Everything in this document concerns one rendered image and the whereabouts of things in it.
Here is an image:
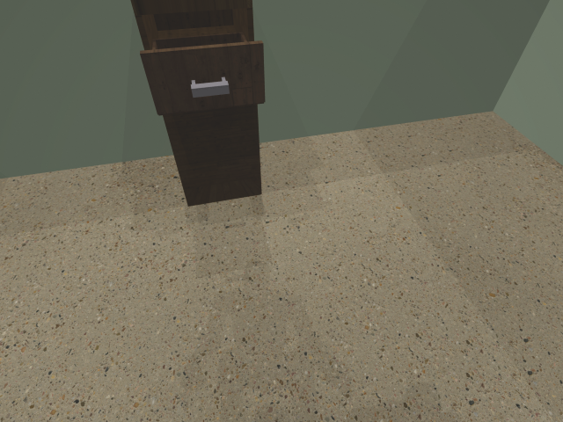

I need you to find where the cabinet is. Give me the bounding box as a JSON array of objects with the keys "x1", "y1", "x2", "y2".
[{"x1": 131, "y1": 0, "x2": 262, "y2": 207}]

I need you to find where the handle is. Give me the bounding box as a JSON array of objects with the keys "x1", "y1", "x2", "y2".
[{"x1": 191, "y1": 77, "x2": 230, "y2": 98}]

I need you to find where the drawer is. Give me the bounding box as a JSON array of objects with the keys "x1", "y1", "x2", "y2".
[{"x1": 140, "y1": 33, "x2": 265, "y2": 115}]

